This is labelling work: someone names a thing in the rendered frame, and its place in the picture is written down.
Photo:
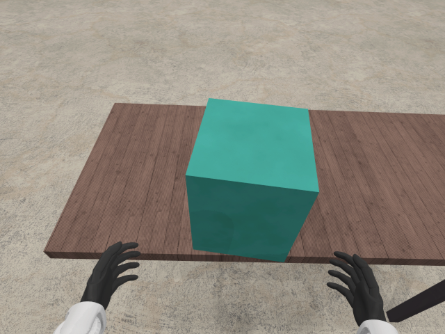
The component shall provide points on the carton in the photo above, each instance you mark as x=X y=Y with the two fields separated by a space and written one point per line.
x=251 y=180

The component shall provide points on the robot left forearm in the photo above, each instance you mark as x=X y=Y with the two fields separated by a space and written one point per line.
x=83 y=318

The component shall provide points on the table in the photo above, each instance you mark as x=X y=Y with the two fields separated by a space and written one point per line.
x=381 y=180

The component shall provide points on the robot right forearm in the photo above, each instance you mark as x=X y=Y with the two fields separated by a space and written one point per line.
x=374 y=326

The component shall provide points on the left robot hand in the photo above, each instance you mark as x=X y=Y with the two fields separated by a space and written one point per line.
x=104 y=280

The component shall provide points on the right robot hand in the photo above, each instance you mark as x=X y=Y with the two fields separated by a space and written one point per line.
x=363 y=294

